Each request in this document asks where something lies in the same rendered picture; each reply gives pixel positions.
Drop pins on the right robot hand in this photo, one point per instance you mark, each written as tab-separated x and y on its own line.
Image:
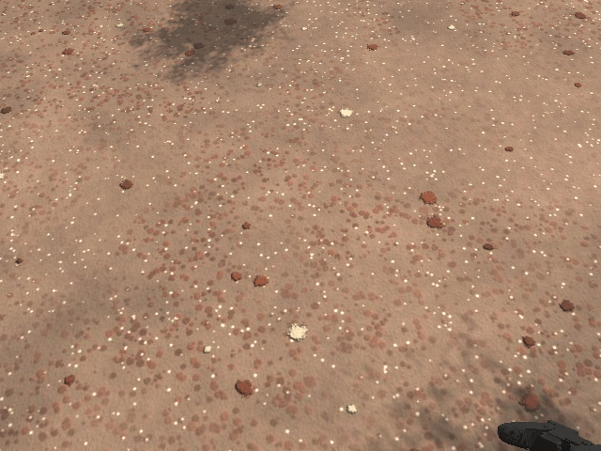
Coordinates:
550	436

